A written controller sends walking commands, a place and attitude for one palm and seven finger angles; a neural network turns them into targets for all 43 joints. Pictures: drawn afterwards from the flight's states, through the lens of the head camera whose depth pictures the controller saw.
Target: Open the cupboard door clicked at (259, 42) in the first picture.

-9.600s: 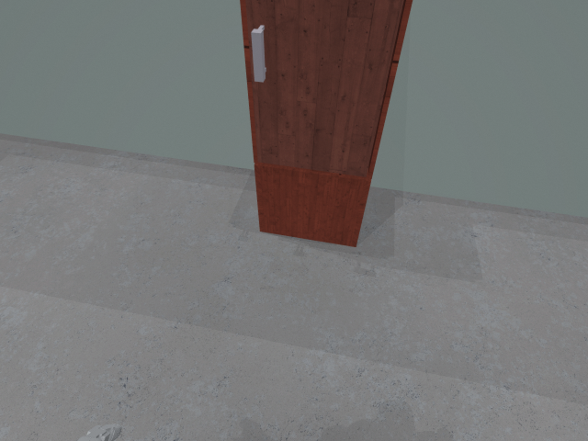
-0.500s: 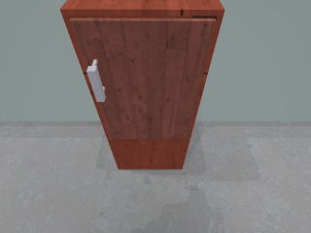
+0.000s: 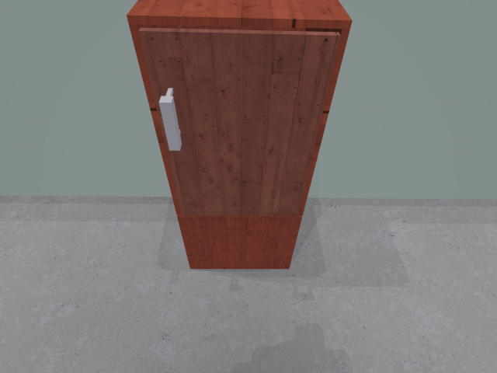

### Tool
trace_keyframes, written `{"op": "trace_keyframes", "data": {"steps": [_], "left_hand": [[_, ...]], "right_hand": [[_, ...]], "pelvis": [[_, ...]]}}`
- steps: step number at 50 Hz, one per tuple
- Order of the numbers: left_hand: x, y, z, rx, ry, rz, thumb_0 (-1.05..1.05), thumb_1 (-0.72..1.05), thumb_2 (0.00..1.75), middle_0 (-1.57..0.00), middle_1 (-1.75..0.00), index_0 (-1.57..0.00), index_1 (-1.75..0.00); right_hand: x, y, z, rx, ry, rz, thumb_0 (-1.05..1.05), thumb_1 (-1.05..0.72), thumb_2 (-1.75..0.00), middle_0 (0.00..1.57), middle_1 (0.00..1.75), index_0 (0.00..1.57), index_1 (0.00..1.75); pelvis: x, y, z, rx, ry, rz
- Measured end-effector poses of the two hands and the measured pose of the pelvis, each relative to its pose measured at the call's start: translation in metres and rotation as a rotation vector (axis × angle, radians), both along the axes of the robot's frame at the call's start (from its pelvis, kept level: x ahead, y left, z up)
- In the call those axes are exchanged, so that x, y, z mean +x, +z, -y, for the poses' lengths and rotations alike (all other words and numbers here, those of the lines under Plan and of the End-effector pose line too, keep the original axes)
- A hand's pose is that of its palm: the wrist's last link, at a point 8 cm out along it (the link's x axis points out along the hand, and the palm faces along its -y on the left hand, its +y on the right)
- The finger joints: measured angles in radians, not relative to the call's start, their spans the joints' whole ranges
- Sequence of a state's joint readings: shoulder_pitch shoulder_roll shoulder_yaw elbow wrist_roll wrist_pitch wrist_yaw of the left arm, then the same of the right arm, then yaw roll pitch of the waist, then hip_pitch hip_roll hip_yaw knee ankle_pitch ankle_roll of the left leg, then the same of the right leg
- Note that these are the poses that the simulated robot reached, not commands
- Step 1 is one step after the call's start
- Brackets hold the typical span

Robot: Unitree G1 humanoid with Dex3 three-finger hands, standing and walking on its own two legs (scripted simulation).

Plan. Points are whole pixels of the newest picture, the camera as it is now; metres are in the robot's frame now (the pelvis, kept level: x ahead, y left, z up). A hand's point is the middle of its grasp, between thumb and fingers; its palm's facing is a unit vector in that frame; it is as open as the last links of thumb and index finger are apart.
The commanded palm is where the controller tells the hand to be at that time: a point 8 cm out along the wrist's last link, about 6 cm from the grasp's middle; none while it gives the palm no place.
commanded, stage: come to a stop and stand still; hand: left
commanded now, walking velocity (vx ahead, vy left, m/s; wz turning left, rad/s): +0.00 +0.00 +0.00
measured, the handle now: (172, 119) +0.63 +0.21 +0.06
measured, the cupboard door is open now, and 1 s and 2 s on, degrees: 0 0 0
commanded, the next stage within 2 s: look again from close up in 0.24 s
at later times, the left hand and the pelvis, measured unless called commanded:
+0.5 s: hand out of the picture +0.01 +0.18 -0.17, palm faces +0.02 -0.98 -0.20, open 7.4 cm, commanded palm none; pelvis +0.03 +0.00 +0.00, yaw +0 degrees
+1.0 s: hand out of the picture +0.15 +0.19 -0.14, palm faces +0.14 -0.96 -0.24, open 7.4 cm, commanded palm +0.16 +0.23 -0.06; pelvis +0.07 -0.01 +0.00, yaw +0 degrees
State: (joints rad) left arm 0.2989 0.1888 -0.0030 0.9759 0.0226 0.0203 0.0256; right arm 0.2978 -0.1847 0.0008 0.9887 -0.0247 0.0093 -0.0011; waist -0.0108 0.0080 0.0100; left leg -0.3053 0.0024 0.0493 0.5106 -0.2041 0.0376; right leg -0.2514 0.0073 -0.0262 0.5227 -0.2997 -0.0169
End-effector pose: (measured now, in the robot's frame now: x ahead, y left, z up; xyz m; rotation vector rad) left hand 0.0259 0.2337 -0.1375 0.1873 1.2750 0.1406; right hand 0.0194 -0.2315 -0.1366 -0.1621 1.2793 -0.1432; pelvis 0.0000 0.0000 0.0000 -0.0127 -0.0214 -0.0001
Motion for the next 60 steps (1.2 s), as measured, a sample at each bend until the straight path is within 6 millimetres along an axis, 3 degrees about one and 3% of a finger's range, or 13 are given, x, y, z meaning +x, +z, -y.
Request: {"op": "trace_keyframes", "data": {"steps": [4,8,16,23,34,41,48,50,54,56,58,60], "left_hand": [[-0.024,-0.003,-0.003,-0.007,0.021,-0.064,0.01,0.9,0.9,-0.2,-0.3,-0.2,-0.3],[-0.042,-0.005,-0.002,-0.014,0.038,-0.116,0.01,0.9,0.9,-0.2,-0.3,-0.2,-0.3],[-0.048,-0.006,0.002,-0.026,0.05,-0.16,0.01,0.9,0.9,-0.19,-0.3,-0.2,-0.3],[-0.025,-0.004,0.004,-0.023,0.047,-0.136,0.01,0.9,0.9,-0.2,-0.3,-0.2,-0.3],[0.031,-0.002,0.004,-0.006,0.021,-0.067,0.01,0.9,0.9,-0.2,-0.3,-0.2,-0.3],[0.062,0.0,0.001,0.01,0.009,-0.026,0.01,0.9,0.9,-0.2,-0.3,-0.2,-0.3],[0.079,0.003,-0.002,0.036,0.005,-0.007,0.01,0.9,0.9,-0.2,-0.3,-0.2,-0.3],[0.106,0.025,-0.006,0.039,0.099,0.176,0.01,0.9,0.89,-0.2,-0.3,-0.2,-0.31],[0.177,0.109,-0.009,0.098,0.12,0.706,0.02,0.87,0.88,-0.2,-0.32,-0.2,-0.32],[0.202,0.14,-0.006,0.087,0.087,0.918,0.02,0.85,0.87,-0.2,-0.33,-0.2,-0.34],[0.214,0.155,-0.001,0.051,0.034,1.073,0.01,0.82,0.86,-0.2,-0.35,-0.2,-0.36],[0.212,0.154,0.006,-0.005,-0.026,1.179,0.01,0.78,0.84,-0.2,-0.38,-0.2,-0.38]], "right_hand": [[-0.025,0.0,-0.001,-0.007,-0.007,-0.079,0.0,-0.92,-0.9,0.2,0.3,0.2,0.3],[-0.038,-0.001,-0.002,-0.008,-0.014,-0.128,0.0,-0.91,-0.9,0.2,0.3,0.2,0.3],[-0.024,-0.003,-0.006,-0.001,-0.014,-0.12,0.0,-0.91,-0.9,0.2,0.3,0.2,0.3],[0.011,-0.003,-0.009,0.013,0.003,-0.069,0.0,-0.91,-0.9,0.2,0.3,0.2,0.3],[0.063,0.001,0.004,-0.009,0.022,-0.008,0.0,-0.91,-0.9,0.2,0.3,0.2,0.3],[0.084,0.003,0.014,-0.028,0.03,0.006,0.0,-0.91,-0.9,0.2,0.3,0.2,0.3],[0.096,0.003,0.022,-0.035,0.03,0.005,0.0,-0.91,-0.9,0.2,0.3,0.2,0.3],[0.106,0.008,0.024,-0.045,0.028,0.097,0.0,-0.91,-0.9,0.2,0.3,0.2,0.3],[0.138,0.019,0.026,-0.047,0.031,0.353,0.01,-0.91,-0.9,0.2,0.3,0.2,0.3],[0.157,0.021,0.028,-0.039,0.032,0.451,0.01,-0.91,-0.9,0.2,0.3,0.2,0.3],[0.174,0.024,0.031,-0.033,0.038,0.53,0.01,-0.91,-0.9,0.2,0.3,0.2,0.3],[0.189,0.026,0.036,-0.034,0.058,0.596,0.01,-0.91,-0.9,0.2,0.3,0.21,0.3]], "pelvis": [[-0.003,0.0,-0.001,-0.001,0.006,-0.006],[-0.002,0.0,-0.002,-0.001,0.009,-0.009],[0.007,0.001,-0.004,0.005,0.009,-0.018],[0.021,0.002,-0.003,0.011,0.007,-0.029],[0.047,0.004,0.003,0.017,0.002,-0.034],[0.06,0.004,0.008,0.019,0.003,-0.031],[0.069,0.004,0.011,0.015,0.004,-0.033],[0.069,0.003,0.011,0.018,0.005,-0.035],[0.069,-0.002,0.013,0.037,0.028,-0.051],[0.064,-0.007,0.016,0.035,0.03,-0.078],[0.058,-0.015,0.02,0.032,0.024,-0.116],[0.05,-0.025,0.026,0.036,0.013,-0.158]]}}
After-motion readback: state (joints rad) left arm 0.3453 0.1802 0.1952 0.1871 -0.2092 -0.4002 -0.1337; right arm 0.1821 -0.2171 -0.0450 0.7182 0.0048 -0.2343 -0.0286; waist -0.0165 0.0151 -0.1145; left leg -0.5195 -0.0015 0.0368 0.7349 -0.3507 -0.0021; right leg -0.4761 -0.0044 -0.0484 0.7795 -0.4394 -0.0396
